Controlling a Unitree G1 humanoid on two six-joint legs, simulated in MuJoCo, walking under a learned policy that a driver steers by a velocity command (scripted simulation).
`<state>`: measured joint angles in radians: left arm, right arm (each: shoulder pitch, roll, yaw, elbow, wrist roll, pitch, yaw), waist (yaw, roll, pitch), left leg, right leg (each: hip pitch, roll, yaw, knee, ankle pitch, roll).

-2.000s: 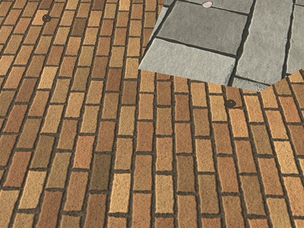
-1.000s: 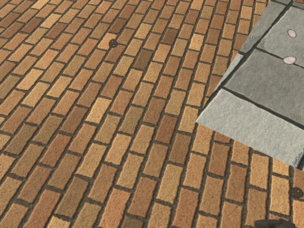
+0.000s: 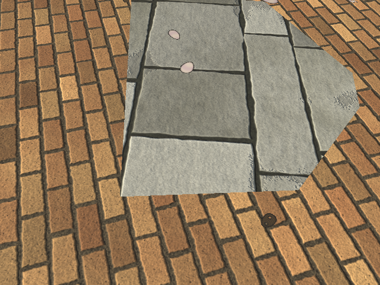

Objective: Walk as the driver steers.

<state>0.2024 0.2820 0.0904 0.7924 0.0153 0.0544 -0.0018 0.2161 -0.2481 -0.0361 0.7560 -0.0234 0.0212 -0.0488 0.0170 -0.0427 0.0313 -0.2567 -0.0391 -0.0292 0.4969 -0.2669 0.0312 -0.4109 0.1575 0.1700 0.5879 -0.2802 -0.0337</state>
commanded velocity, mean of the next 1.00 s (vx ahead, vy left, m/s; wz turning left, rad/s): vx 0.00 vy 0.00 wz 0.18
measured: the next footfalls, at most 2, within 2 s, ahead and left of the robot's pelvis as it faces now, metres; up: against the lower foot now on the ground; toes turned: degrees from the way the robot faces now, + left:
right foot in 0.32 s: +0.00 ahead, -0.11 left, +0.00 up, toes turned +2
left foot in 0.70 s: +0.01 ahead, +0.11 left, +0.00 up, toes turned +9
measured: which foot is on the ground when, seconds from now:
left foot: down 0.00-0.46, up 0.48-0.68, down 0.70-1.00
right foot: up 0.00-0.30, down 0.32-0.70, up 0.72-1.00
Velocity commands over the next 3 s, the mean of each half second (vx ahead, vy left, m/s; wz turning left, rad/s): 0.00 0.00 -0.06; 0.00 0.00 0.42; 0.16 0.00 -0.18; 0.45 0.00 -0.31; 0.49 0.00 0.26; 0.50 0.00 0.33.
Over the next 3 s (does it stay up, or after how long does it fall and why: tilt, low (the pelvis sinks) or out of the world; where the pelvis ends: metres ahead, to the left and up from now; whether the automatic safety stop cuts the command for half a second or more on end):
stays up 0.82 0.15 0.01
